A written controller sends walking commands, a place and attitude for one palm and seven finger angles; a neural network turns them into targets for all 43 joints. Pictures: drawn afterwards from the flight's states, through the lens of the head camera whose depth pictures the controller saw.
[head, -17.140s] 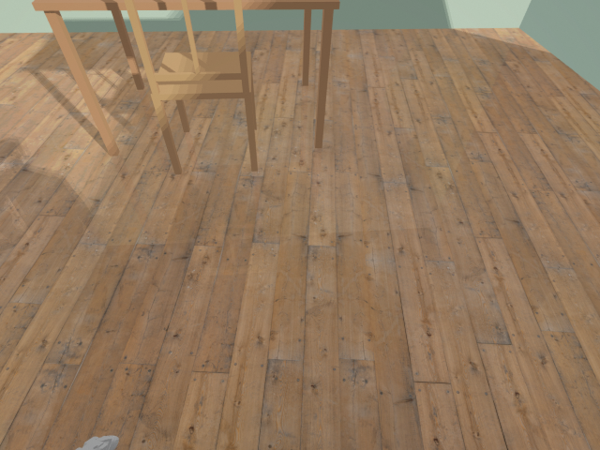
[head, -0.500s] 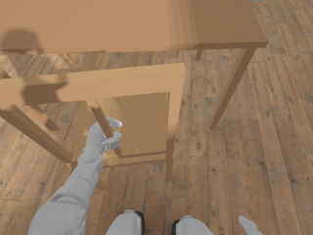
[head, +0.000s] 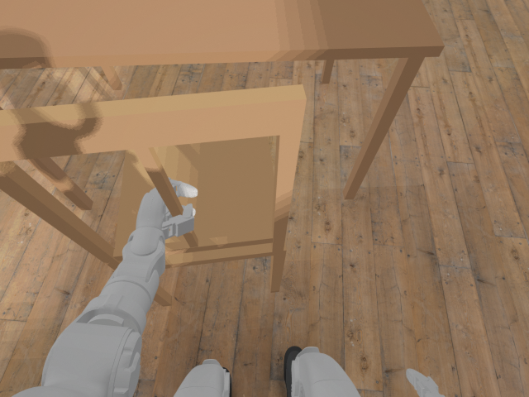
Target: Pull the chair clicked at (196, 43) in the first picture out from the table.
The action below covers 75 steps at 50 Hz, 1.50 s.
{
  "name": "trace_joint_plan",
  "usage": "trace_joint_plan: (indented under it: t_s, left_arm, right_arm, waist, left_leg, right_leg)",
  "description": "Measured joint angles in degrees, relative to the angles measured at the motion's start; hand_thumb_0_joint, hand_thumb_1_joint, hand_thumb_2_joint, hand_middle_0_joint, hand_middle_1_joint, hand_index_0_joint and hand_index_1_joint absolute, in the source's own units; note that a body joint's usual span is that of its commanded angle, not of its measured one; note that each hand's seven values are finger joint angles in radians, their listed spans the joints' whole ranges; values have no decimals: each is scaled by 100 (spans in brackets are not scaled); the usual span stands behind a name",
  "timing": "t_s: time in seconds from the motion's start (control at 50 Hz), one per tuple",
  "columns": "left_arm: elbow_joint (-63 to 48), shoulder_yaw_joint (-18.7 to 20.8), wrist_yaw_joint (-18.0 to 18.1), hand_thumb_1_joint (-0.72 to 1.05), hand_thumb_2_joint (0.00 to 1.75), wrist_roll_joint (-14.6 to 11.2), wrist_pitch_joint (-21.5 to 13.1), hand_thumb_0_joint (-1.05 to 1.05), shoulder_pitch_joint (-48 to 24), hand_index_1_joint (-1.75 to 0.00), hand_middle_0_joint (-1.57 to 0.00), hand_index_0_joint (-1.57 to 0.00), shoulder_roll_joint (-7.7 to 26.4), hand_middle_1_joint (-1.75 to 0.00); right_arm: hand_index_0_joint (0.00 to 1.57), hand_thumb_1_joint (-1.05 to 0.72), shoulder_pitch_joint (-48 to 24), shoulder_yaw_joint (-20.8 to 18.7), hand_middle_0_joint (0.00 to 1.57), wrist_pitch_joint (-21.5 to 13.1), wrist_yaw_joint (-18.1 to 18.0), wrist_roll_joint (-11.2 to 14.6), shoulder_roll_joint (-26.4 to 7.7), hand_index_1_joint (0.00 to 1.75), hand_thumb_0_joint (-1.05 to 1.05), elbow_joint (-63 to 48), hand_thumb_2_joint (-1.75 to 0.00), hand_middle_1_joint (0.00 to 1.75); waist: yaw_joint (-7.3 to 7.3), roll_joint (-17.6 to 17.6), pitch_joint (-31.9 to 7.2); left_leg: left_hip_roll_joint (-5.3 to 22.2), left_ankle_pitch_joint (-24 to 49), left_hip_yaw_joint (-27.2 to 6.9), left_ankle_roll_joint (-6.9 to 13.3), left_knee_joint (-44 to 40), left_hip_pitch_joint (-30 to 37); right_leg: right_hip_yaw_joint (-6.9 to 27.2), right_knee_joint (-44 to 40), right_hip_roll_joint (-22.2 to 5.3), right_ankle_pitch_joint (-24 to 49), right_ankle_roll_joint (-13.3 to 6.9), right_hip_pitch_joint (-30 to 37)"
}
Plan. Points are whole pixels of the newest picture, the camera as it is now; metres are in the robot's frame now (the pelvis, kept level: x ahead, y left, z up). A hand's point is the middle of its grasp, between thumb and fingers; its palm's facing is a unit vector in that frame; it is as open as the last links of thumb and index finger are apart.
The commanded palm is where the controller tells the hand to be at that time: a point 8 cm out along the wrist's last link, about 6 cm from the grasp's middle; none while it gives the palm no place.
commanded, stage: step backward, pulling the chair out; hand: left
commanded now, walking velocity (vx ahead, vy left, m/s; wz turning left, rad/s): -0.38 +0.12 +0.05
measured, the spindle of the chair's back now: (174, 206) +0.41 +0.16 -0.04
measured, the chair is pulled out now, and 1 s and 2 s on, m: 0.22 0.33 0.38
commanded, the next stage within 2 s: none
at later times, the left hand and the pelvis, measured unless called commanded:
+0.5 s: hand (178, 259) +0.32 +0.14 -0.05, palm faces +0.02 -0.98 -0.18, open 5.1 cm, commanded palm +0.33 +0.20 -0.04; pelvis -0.06 +0.01 +0.00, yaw +3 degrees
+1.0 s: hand (170, 286) +0.28 +0.15 -0.05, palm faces +0.03 -0.98 -0.21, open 5.2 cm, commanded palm +0.29 +0.20 -0.04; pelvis -0.09 +0.01 +0.00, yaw +2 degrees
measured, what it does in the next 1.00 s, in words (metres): steps on the spot: left foot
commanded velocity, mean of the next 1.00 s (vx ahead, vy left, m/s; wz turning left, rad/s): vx -0.38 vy -0.01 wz -0.01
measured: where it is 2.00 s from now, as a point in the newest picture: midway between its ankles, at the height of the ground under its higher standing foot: outside the picture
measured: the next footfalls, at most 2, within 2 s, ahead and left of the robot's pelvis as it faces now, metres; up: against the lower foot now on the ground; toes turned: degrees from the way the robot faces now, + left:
left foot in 0.22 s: -0.02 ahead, +0.15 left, +0.00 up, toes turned +5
right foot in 1.50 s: +0.00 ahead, -0.11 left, +0.00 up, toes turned +1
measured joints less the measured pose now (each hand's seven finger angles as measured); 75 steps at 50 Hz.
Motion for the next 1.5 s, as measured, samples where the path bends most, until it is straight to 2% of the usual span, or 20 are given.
trace_joint_plan:
  t_s: [0.08,0.14,0.2,0.26,0.32,0.4,0.52,0.56,0.64,0.76,0.9,0.96,1.0,1.06,1.14,1.18,1.3,1.36,1.4,1.5]
  left_arm:
    - [-5,105,82,70,84,-24,-51,4,6,-145,-38,-49,-53,-123]
    - [-20,114,129,71,83,-8,7,4,-40,-145,-37,-49,-155,-122]
    - [-44,-4,138,72,82,8,82,4,-83,-145,-35,-49,-243,-123]
    - [-112,-199,105,72,81,25,144,3,-150,-145,-33,-49,-263,-125]
    - [-237,-316,39,73,81,8,175,3,-26,-145,-33,-49,-251,-125]
    - [-190,-341,-23,72,82,30,129,4,86,-145,-33,-49,-260,-126]
    - [46,-249,5,72,83,6,61,4,60,-145,-35,-49,-213,-125]
    - [79,-262,20,72,82,13,48,4,93,-145,-34,-49,-229,-124]
    - [-29,-313,-5,72,82,16,11,4,291,-145,-34,-49,-271,-124]
    - [-116,-303,-57,71,82,67,-16,4,390,-145,-37,-49,-193,-126]
    - [53,-104,48,69,81,59,-112,4,302,-145,-39,-49,-169,-126]
    - [107,-143,72,70,80,87,-89,4,252,-145,-37,-49,-177,-126]
    - [90,-211,56,71,80,89,-69,4,265,-145,-37,-49,-172,-126]
    - [-7,-296,41,71,80,70,-27,4,326,-145,-36,-49,-137,-127]
    - [-90,-283,-1,70,81,108,16,4,335,-145,-37,-50,-26,-129]
    - [-114,-245,-7,69,81,89,49,4,345,-145,-38,-50,4,-130]
    - [7,-74,96,69,81,67,-11,4,301,-145,-38,-49,-122,-128]
    - [85,-145,80,70,80,132,16,4,219,-145,-37,-49,-193,-129]
    - [84,-250,61,71,80,174,48,4,120,-145,-35,-49,-200,-130]
    - [-66,-350,-11,71,79,149,119,4,199,-145,-34,-49,-159,-131]
  right_arm:
    - [20,-90,23,-3,21,-60,48,35,-67,30,1,156,-90,30]
    - [20,-90,31,24,21,-73,61,26,-218,30,1,256,-90,30]
    - [20,-90,73,44,21,-71,20,39,-394,30,1,291,-90,30]
    - [20,-90,87,-21,21,-31,-56,59,-474,30,1,255,-90,30]
    - [20,-90,180,-79,20,17,-105,30,-444,30,1,78,-90,30]
    - [20,-90,220,-86,20,60,-77,17,-305,30,1,70,-90,30]
    - [20,-90,-34,-26,20,54,-55,60,-221,30,1,175,-90,30]
    - [20,-90,-22,17,20,31,-76,51,-249,30,1,149,-90,30]
    - [20,-90,148,22,20,14,-131,39,-273,30,1,2,-90,30]
    - [20,-90,241,9,20,46,-84,-15,-89,30,1,106,-90,30]
    - [20,-90,49,-27,21,-4,-42,29,-224,30,1,256,-90,30]
    - [20,-90,60,-11,21,-5,-80,32,-358,30,1,254,-90,30]
    - [20,-90,121,-40,21,19,-115,46,-426,30,1,189,-90,30]
    - [20,-90,223,-72,20,41,-147,65,-414,30,1,65,-90,30]
    - [20,-90,269,-42,20,46,-142,40,-249,30,1,39,-90,30]
    - [20,-90,253,-26,20,68,-117,38,-196,30,1,38,-90,30]
    - [20,-90,86,0,20,23,-1,45,-269,30,1,211,-90,30]
    - [20,-90,134,59,20,-14,-15,46,-367,30,1,247,-90,30]
    - [20,-90,138,48,21,-6,-62,46,-388,30,1,250,-90,30]
    - [20,-90,272,-1,20,52,-124,-10,-265,30,1,108,-90,30]
  waist:
    - [-86,86,37]
    - [-126,42,66]
    - [-169,30,-12]
    - [-124,-81,-1]
    - [-3,-130,34]
    - [98,-44,-27]
    - [-23,-14,-144]
    - [-31,-44,-201]
    - [82,3,-263]
    - [193,19,-229]
    - [12,76,-217]
    - [-23,14,-215]
    - [11,16,-228]
    - [93,-20,-226]
    - [134,-152,-160]
    - [124,-111,-159]
    - [10,9,-185]
    - [-30,20,-294]
    - [-21,-37,-259]
    - [125,-115,-195]
  left_leg:
    - [-184,-1071,-175,-10,818,-289]
    - [-312,-1358,-141,-17,1048,-153]
    - [-237,-1084,-25,3,108,376]
    - [-241,3,134,118,-510,545]
    - [-221,-155,237,137,-446,591]
    - [-101,-310,171,63,-194,513]
    - [-95,-480,133,35,-36,274]
    - [-128,-174,199,90,-220,286]
    - [-85,-6,325,165,-308,307]
    - [-5,-170,254,59,7,235]
    - [-121,-772,89,26,98,15]
    - [-127,48,184,72,-332,129]
    - [-75,408,250,117,-392,148]
    - [-17,206,331,120,-311,165]
    - [-17,67,337,55,-63,179]
    - [17,-12,291,13,93,118]
    - [-238,-1241,67,25,760,-20]
    - [-240,-965,131,44,-57,482]
    - [-265,-70,188,141,-439,560]
    - [-229,-289,317,201,-331,644]
  right_leg:
    - [-74,-92,-70,112,-68,-72]
    - [-70,-310,-216,299,-37,-53]
    - [-122,-486,-334,465,49,-110]
    - [-105,-544,-450,586,153,-179]
    - [33,-275,-406,156,243,-178]
    - [67,-232,-262,200,152,61]
    - [28,-379,-264,389,147,-35]
    - [77,-490,-302,491,199,-49]
    - [146,-252,-280,-125,287,-167]
    - [160,64,-190,18,174,19]
    - [87,-196,-241,216,125,-45]
    - [119,-388,-289,372,189,7]
    - [138,-369,-263,317,239,-5]
    - [180,-165,-223,-149,260,-72]
    - [189,-26,-233,331,182,-57]
    - [144,151,-207,192,101,-116]
    - [86,-232,-275,370,82,-95]
    - [40,-501,-336,544,153,-97]
    - [31,-572,-400,609,212,-98]
    - [177,-101,-364,172,237,42]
